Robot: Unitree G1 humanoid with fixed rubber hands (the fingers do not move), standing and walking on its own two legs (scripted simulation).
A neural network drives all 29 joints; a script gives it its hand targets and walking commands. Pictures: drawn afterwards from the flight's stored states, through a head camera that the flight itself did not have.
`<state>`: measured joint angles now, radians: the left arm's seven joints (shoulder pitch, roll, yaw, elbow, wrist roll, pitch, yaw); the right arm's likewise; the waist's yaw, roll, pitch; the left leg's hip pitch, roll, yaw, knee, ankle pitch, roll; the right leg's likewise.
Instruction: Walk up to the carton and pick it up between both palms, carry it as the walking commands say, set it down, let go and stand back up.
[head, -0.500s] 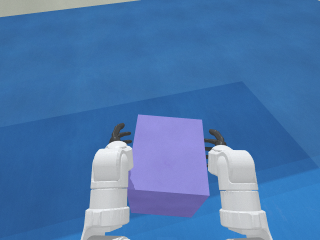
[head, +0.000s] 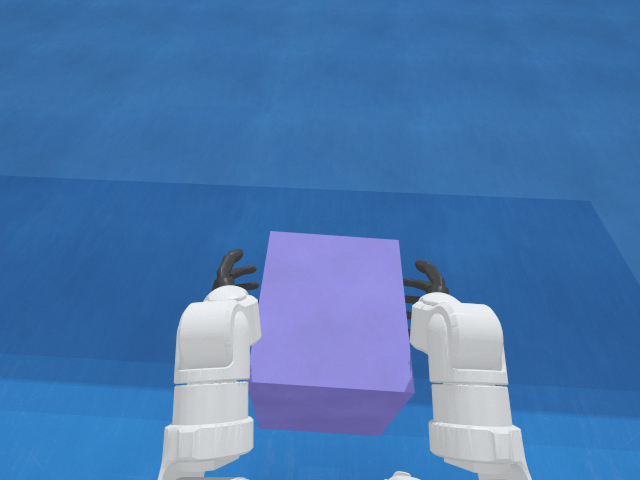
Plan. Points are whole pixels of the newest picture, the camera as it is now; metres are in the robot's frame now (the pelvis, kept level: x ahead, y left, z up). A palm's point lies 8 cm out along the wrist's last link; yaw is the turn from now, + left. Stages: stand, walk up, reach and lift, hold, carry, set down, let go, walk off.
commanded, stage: carry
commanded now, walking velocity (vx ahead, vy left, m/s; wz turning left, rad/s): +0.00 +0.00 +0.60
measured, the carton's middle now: (326, 337) +0.33 +0.01 -0.01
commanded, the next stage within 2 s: none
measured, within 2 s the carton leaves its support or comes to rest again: neither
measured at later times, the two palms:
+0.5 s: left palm (149, 348) +0.26 +0.20 +0.08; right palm (366, 309) +0.32 -0.03 +0.08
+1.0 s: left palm (23, 461) +0.15 +0.28 +0.09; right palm (273, 336) +0.28 +0.07 +0.08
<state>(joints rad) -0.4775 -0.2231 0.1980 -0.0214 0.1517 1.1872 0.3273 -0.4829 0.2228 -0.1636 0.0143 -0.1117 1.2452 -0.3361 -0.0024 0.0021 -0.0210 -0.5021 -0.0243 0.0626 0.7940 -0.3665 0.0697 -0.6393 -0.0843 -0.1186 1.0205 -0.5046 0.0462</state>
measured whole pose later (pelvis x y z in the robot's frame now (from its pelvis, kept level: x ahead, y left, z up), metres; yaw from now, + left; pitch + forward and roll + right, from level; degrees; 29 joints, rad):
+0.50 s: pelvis -0.03 +0.00 +0.00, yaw +16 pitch +5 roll +2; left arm -0.48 -0.23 0.21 -0.06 0.19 1.15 0.26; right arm -0.51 0.24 -0.16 -0.05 -0.10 1.24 -0.39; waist -0.05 0.00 0.00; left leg -0.50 -0.05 0.10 0.73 -0.32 0.07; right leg -0.50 -0.15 -0.11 0.97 -0.57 0.07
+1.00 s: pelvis -0.06 -0.01 +0.00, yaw +34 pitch +5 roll +2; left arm -0.50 -0.22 0.23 -0.03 0.18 1.15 0.26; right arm -0.52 0.24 -0.16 -0.02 -0.12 1.24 -0.38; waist -0.04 -0.01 -0.02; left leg -0.49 -0.03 0.08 0.73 -0.33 0.04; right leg -0.51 -0.15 -0.12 0.99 -0.58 0.08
